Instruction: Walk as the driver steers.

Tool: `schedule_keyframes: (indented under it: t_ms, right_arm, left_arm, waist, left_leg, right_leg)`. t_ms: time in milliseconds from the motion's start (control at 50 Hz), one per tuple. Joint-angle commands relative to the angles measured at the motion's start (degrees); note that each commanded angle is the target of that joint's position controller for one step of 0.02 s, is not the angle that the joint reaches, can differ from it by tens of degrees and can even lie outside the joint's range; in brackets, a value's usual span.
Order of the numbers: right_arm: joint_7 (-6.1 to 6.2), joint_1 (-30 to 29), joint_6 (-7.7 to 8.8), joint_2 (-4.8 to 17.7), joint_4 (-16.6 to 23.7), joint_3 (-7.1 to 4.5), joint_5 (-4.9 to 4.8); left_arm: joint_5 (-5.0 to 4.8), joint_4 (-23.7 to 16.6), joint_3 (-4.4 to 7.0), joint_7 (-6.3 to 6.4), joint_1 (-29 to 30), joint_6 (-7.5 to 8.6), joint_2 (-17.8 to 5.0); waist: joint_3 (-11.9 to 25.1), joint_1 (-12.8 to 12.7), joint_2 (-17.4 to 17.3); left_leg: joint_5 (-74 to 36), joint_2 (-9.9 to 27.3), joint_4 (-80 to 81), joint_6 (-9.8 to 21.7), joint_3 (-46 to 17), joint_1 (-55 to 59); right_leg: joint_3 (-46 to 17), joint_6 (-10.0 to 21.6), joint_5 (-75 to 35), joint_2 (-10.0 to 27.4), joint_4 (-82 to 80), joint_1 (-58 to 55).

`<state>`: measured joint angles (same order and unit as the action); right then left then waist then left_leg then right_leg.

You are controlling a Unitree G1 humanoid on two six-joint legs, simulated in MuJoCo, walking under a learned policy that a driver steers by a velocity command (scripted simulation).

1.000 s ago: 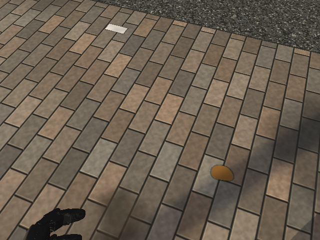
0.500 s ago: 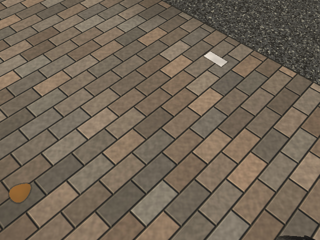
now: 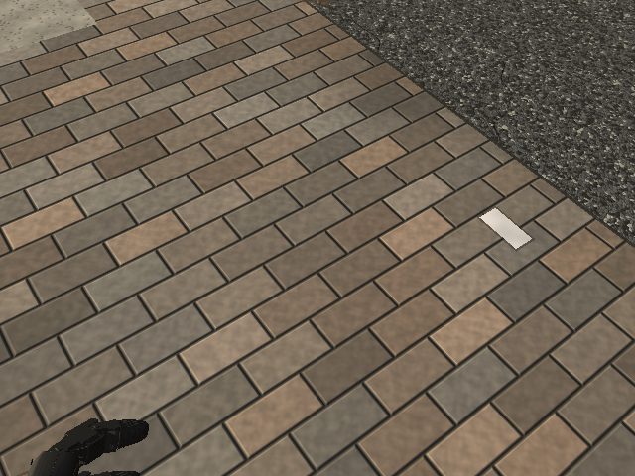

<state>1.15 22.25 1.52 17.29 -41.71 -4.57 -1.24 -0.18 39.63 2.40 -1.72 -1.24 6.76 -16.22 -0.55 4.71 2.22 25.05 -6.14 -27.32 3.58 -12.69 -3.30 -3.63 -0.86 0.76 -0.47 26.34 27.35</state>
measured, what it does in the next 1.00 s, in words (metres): walks ahead: right foot, then left foot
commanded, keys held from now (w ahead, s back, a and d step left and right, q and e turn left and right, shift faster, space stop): w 0.50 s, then w+e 0.28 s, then e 0.22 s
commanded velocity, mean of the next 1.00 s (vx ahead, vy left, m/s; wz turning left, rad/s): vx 0.46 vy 0.00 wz -0.06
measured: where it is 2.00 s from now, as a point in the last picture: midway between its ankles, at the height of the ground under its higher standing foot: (268, 401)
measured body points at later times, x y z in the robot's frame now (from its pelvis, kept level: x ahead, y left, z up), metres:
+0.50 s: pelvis +0.27 +0.02 +0.00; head +0.30 +0.04 +0.45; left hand +0.21 +0.31 -0.13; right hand +0.54 -0.17 -0.05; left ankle +0.38 +0.14 -0.73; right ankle +0.13 -0.13 -0.73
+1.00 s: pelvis +0.52 +0.04 +0.00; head +0.56 +0.03 +0.44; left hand +0.75 +0.25 -0.09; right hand +0.53 -0.25 -0.13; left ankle +0.38 +0.15 -0.72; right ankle +0.65 -0.06 -0.72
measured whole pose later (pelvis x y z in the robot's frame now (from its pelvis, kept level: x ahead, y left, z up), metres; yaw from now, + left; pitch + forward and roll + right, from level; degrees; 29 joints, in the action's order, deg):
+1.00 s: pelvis +0.52 +0.04 +0.00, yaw -8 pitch +2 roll +2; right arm 2.2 17.3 2.0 16.1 -47.1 -3.8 -0.8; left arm -0.1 39.9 2.7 -4.0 -5.1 2.6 -15.3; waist -2.3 3.2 1.8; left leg 25.3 0.1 -24.4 0.1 13.7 1.3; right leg 2.3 3.4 0.6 0.5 31.8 30.4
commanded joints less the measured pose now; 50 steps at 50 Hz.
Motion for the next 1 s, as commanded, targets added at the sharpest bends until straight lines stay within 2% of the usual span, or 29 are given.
schedule_keyframes:
  t_ms: [20, 40, 60, 80, 100, 120, 140, 180, 240, 300, 380, 420, 460, 480, 500, 520, 540, 560, 580, 600, 620, 640, 700, 780, 860, 900, 940, 980, 1000]
  right_arm:
    - [-0.08, -1.64, 0.59, 2.78, 4.04, 0.02, 1.14]
    - [-0.13, 7.29, 1.17, -0.69, 4.75, 1.06, -0.54]
    - [0.04, 7.24, 1.44, 4.63, 3.21, 0.47, -1.14]
    - [-0.04, 0.25, 1.45, 7.74, 3.77, -0.36, -0.94]
    - [0.06, -4.35, 1.52, 7.59, 4.83, -0.30, -0.16]
    - [-0.08, -7.50, 1.88, 6.90, 5.80, -0.34, 0.68]
    - [-0.45, -7.69, 2.04, 6.02, 6.10, -0.35, 0.70]
    - [-0.94, -6.56, 1.98, 3.80, 5.87, 0.17, 0.40]
    - [-1.24, -10.83, 2.09, 1.50, 7.47, 1.33, 1.03]
    - [-1.83, -15.90, 2.67, 0.66, 8.32, 2.01, 0.83]
    - [-2.58, -21.82, 3.05, 1.50, 9.81, 1.86, 0.15]
    - [-2.99, -23.32, 3.19, 2.28, 10.66, 1.58, 0.04]
    - [-3.10, -20.40, 3.33, 3.79, 10.08, 0.83, 0.23]
    - [-2.84, -14.86, 3.25, 5.42, 8.33, -0.17, 0.61]
    - [-2.30, -6.35, 3.07, 8.16, 6.07, -1.53, 0.88]
    - [-1.63, 1.80, 2.69, 13.54, 5.43, -2.73, 2.26]
    - [-1.89, 3.79, 2.37, 13.17, 4.64, -2.52, 1.65]
    - [-1.98, 1.80, 2.53, 8.84, 4.46, -1.25, 1.17]
    - [-2.03, -2.07, 2.73, 7.24, 4.60, -0.59, 0.89]
    - [-2.22, -5.53, 2.99, 5.62, 4.59, -0.09, 1.26]
    - [-2.40, -7.98, 3.45, 4.17, 4.54, 0.27, 1.60]
    - [-2.48, -9.43, 3.99, 3.65, 4.18, 0.28, 1.90]
    - [-2.25, -9.92, 5.35, 3.93, 2.30, -0.19, 2.24]
    - [-1.35, -8.67, 5.36, 5.11, 0.10, -0.57, 2.37]
    - [0.06, -7.29, 4.08, 7.13, -1.48, -0.87, 1.78]
    - [0.54, -5.93, 2.88, 8.19, -2.30, -1.20, 1.17]
    - [1.18, -6.74, 1.55, 9.47, -2.12, -1.68, 0.40]
    - [1.92, -8.29, 0.32, 10.11, -1.29, -2.03, -0.01]
    - [1.98, -8.95, 0.14, 9.25, -0.81, -1.67, -0.14]
  left_arm:
    - [1.32, -0.74, 4.24, 0.68, -14.62, 1.56, -11.73]
    - [1.72, 2.03, 5.59, 0.37, -20.59, 0.81, -16.43]
    - [-0.28, 2.07, 4.52, -0.13, -20.49, 0.65, -11.26]
    - [-0.51, 1.51, 3.52, 0.07, -17.71, 0.32, -7.72]
    - [0.21, 1.07, 3.02, 0.18, -14.88, -0.14, -6.84]
    - [0.53, 1.44, 2.63, 0.25, -13.20, -0.42, -5.86]
    - [0.97, 1.66, 2.14, 0.45, -12.59, -0.37, -5.00]
    - [0.44, 2.54, 1.90, 0.53, -13.03, -0.21, -4.52]
    - [-0.41, 3.88, 2.61, 0.84, -14.26, -0.25, -7.64]
    - [-0.76, 4.87, 2.86, 1.05, -15.37, -0.86, -9.31]
    - [-1.37, 7.08, 2.79, 0.98, -19.42, -1.71, -10.11]
    - [-1.58, 7.99, 2.90, 1.09, -20.33, -2.29, -10.66]
    - [-1.66, 8.41, 3.13, 1.37, -19.64, -2.94, -11.69]
    - [-1.73, 8.40, 2.94, 1.52, -19.21, -3.14, -11.36]
    - [-1.13, 8.02, 2.20, 1.66, -19.21, -3.09, -9.68]
    - [0.13, 5.93, 0.42, 1.53, -21.77, -2.38, -4.72]
    - [-0.42, 6.22, -0.41, 1.43, -24.65, -1.40, -2.77]
    - [-2.01, 5.92, 1.27, 1.15, -20.27, -1.09, -8.57]
    - [-2.53, 4.83, 1.60, 1.04, -16.72, -1.04, -9.31]
    - [-1.87, 4.81, 1.64, 1.22, -15.12, -1.29, -8.60]
    - [-1.37, 5.09, 1.90, 1.31, -15.49, -1.91, -7.97]
    - [-1.45, 5.62, 1.84, 1.33, -16.96, -2.70, -6.81]
    - [-1.50, 5.56, 1.73, 1.58, -16.59, -4.25, -4.50]
    - [-1.10, 3.76, 1.61, 0.99, -11.47, -4.03, -3.55]
    - [0.10, -0.11, 0.61, -0.70, -3.03, -3.54, -1.41]
    - [-0.08, -1.75, 0.82, -1.66, -1.94, -3.68, -1.97]
    - [0.04, -2.74, 1.62, -2.45, -3.53, -3.88, -3.78]
    - [0.05, -1.68, 3.29, -2.57, -11.19, -3.96, -6.99]
    - [0.18, -0.26, 4.65, -1.75, -17.74, -3.81, -9.59]
  waist:
    - [13.06, -9.94, -4.35]
    - [19.17, -6.51, 15.58]
    - [16.15, -7.95, 11.95]
    - [8.34, -9.54, 5.99]
    - [4.51, -8.95, 1.76]
    - [1.11, -8.18, 0.73]
    - [0.71, -6.68, 1.96]
    - [1.26, -5.47, 3.85]
    - [0.05, -6.16, 2.82]
    - [-0.51, -7.80, 2.27]
    - [-1.54, -9.72, 2.38]
    - [-2.18, -9.29, 2.72]
    - [-0.78, -6.44, 2.98]
    - [2.53, -3.31, 2.16]
    - [8.12, 0.56, 0.75]
    - [17.15, 1.99, -9.47]
    - [21.83, 1.30, -18.45]
    - [14.31, 2.02, -12.19]
    - [7.76, 0.64, -10.18]
    - [4.42, -1.06, -7.58]
    - [2.09, -2.90, -8.14]
    - [1.64, -4.41, -9.12]
    - [-0.03, -5.63, -7.21]
    - [-1.62, -4.57, -5.36]
    - [-3.70, -1.95, -4.30]
    - [-2.57, -1.72, -5.11]
    - [-0.58, -3.33, -6.63]
    - [3.91, -7.46, -7.11]
    - [7.28, -11.09, -4.78]
  left_leg:
    - [-21.56, 8.02, -18.92, 2.90, -4.44, -10.01]
    - [4.38, -0.81, -37.98, -1.66, 2.57, -30.92]
    - [7.79, 2.53, -45.77, -2.28, 0.57, -39.04]
    - [2.60, 4.54, -47.67, -2.40, 0.86, -41.22]
    - [-1.19, 6.44, -46.60, -2.43, 3.19, -39.96]
    - [-3.79, 7.87, -43.29, -2.42, 3.81, -39.29]
    - [-5.59, 9.51, -40.56, -2.24, 4.31, -36.67]
    - [-5.95, 10.58, -35.66, -2.60, 6.41, -34.14]
    - [-9.56, 11.77, -25.75, -3.68, 8.89, -34.59]
    - [-19.39, 11.19, -14.74, -3.88, 10.58, -31.45]
    - [-24.92, 9.33, -6.61, -3.52, 11.85, -27.92]
    - [-22.65, 8.89, -4.15, -2.18, 11.81, -27.41]
    - [-20.63, 7.50, -1.27, -0.40, 13.06, -21.45]
    - [-20.82, 6.14, 0.44, 0.96, 14.35, -12.87]
    - [-21.23, 8.05, -0.20, 2.92, 12.49, -0.02]
    - [-18.69, 22.91, -0.79, 9.42, -7.25, 20.92]
    - [-8.75, 29.77, 7.37, 13.98, -26.35, 25.80]
    - [-2.92, 27.83, 9.20, 11.67, -22.22, 20.06]
    - [-5.24, 25.96, 10.74, 9.87, -14.17, 12.44]
    - [-9.06, 23.54, 12.74, 8.84, -8.80, 5.90]
    - [-13.06, 21.61, 14.92, 8.10, -4.23, 0.98]
    - [-15.76, 20.58, 16.81, 7.69, -0.97, -2.49]
    - [-24.41, 19.98, 19.64, 7.93, 6.51, -5.63]
    - [-29.95, 18.85, 20.49, 6.78, 14.27, -3.35]
    - [-44.75, 18.19, 17.16, 4.83, 21.27, -2.91]
    - [-49.09, 19.51, 13.57, 4.32, 22.00, 1.69]
    - [-57.84, 20.50, 7.74, 3.36, 22.26, 5.45]
    - [-64.83, 19.57, -4.63, 1.60, 22.73, 5.63]
    - [-58.81, 16.54, -16.27, -0.84, 23.90, 1.89]
  right_leg:
    - [-8.31, 6.64, 4.02, 10.09, 0.01, -28.67]
    - [-35.82, 16.84, 16.63, 21.79, -5.48, -46.70]
    - [-43.74, 17.09, 30.28, 23.19, -9.41, -46.31]
    - [-35.00, 14.67, 29.67, 20.69, -10.21, -39.71]
    - [-27.52, 13.12, 23.08, 18.20, -10.52, -33.10]
    - [-22.44, 12.98, 15.79, 16.07, -11.54, -27.55]
    - [-18.64, 12.52, 10.73, 14.36, -12.53, -24.37]
    - [-14.53, 13.07, 5.18, 12.83, -14.31, -22.23]
    - [-10.39, 14.49, 0.16, 13.37, -17.02, -20.56]
    - [-5.34, 13.08, -1.49, 11.76, -17.92, -19.66]
    - [-3.46, 11.61, -2.29, 12.58, -16.67, -21.81]
    - [-3.90, 10.78, -3.46, 14.24, -15.18, -24.60]
    - [-2.93, 9.40, -11.24, 14.51, -10.78, -26.02]
    - [-0.65, 8.15, -19.10, 12.58, -4.05, -24.99]
    - [1.81, 6.32, -18.85, 9.79, 7.03, -19.79]
    - [5.06, 2.64, -0.02, 3.70, 28.56, -1.00]
    - [-0.22, 1.80, 32.90, -1.53, 40.56, 11.03]
    - [-3.50, 2.36, 30.88, 1.60, 45.74, 16.45]
    - [-2.25, 2.82, 25.29, 3.97, 44.75, 17.31]
    - [-1.56, 2.51, 20.78, 5.85, 42.36, 15.36]
    - [-1.88, 2.09, 17.43, 7.26, 40.03, 12.82]
    - [-2.18, 1.60, 15.07, 8.02, 39.26, 9.62]
    - [-3.03, 0.26, 9.69, 7.82, 37.22, 9.98]
    - [-3.19, -0.16, -1.83, 6.84, 25.40, 12.49]
    - [3.72, 0.44, -8.30, 4.78, 12.27, 7.46]
    - [4.96, 1.32, -5.72, 3.85, 9.69, 7.42]
    - [6.53, 3.06, 0.58, 1.88, 8.45, 5.40]
    - [8.26, 5.42, 4.33, -1.60, 6.45, -3.48]
    - [7.30, 7.42, -3.17, -2.89, 0.30, -13.26]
